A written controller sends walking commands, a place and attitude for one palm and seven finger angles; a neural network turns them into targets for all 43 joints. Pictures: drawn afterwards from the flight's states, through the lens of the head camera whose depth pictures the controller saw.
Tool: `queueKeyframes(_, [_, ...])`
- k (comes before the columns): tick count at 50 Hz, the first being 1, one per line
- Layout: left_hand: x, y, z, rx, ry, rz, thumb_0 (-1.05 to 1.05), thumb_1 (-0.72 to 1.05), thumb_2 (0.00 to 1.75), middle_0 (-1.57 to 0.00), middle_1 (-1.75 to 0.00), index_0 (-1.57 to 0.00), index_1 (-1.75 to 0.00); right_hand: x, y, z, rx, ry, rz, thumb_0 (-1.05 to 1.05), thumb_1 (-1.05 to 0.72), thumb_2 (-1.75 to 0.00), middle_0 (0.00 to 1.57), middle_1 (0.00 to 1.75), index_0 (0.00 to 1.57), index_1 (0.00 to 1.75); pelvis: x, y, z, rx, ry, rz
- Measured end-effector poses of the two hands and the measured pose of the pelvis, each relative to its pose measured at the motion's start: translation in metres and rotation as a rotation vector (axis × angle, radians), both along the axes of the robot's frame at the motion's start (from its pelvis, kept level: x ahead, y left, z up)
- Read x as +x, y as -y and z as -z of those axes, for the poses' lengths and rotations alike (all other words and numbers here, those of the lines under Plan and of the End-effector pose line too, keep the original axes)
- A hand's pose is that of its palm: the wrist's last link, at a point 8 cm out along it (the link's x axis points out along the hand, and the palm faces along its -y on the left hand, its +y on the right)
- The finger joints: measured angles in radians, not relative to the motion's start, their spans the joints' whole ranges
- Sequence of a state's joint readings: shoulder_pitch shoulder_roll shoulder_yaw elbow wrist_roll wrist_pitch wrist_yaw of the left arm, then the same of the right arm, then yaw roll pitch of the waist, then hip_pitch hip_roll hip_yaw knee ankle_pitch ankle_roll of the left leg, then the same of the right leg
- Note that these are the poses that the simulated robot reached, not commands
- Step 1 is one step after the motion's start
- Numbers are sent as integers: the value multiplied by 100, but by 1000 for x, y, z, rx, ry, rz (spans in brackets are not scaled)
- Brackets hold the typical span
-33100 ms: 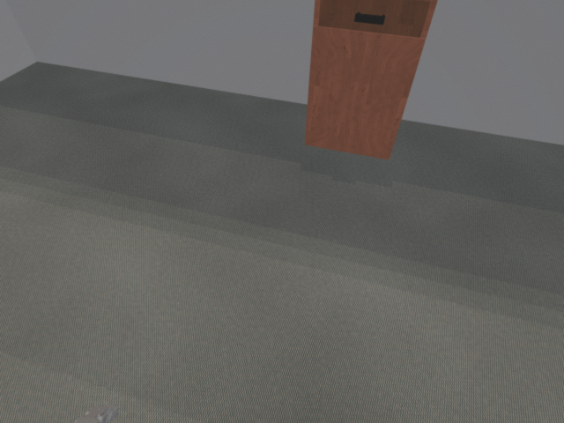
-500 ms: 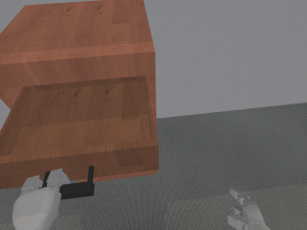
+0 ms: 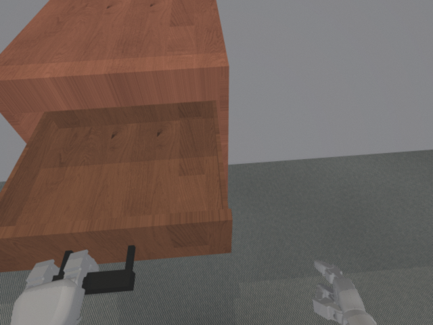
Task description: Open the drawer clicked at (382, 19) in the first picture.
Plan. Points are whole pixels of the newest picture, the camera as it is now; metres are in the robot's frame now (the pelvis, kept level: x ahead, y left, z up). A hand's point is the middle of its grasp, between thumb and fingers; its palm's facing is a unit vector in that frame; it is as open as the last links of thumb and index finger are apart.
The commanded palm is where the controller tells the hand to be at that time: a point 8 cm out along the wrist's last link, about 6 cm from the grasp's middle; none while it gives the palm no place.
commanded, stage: pull the drawer open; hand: left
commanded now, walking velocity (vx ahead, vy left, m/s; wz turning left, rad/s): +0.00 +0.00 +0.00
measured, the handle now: (96, 268) +0.20 +0.23 +0.03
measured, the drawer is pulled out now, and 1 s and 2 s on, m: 0.30 0.30 0.30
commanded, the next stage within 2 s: open the thumb to release the handle in 0.04 s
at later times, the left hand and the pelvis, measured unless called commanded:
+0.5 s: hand (61, 308) +0.13 +0.28 +0.01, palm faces -0.02 -0.06 -1.00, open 9.2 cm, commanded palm +0.11 +0.28 +0.06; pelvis -0.02 -0.01 +0.01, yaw +1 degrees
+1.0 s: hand (65, 304) +0.14 +0.27 +0.01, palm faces +0.02 -0.06 -1.00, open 13.7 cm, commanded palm +0.13 +0.27 +0.06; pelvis -0.02 -0.01 +0.01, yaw +2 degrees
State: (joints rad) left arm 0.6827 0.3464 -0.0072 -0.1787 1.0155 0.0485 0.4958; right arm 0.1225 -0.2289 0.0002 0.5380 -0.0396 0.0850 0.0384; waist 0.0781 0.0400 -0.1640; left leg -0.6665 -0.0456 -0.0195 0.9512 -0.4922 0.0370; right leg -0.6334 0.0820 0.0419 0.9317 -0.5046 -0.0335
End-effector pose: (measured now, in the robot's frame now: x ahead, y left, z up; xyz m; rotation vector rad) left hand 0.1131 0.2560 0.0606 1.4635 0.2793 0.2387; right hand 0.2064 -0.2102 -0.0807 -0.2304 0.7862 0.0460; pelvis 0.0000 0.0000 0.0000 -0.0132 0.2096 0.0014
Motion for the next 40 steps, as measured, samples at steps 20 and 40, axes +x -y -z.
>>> queueKeyframes(20, [3, -14, -1, 23, 0, -55, 0, 46, 71, -39, -130, -37, -131, -19, 20, -2, -30, -2, 80, 1, -90, -90, 21, 30, 20, 30, -15, 11, -7, 8, 33, -14])
queueKeyframes(40, [3, -15, 1, 20, 2, -22, 0, -43, 33, -32, -120, -34, -123, -20, 24, -2, -47, 4, 74, 1, -90, -90, 21, 30, 20, 30, -20, 12, -6, 2, 25, -24])
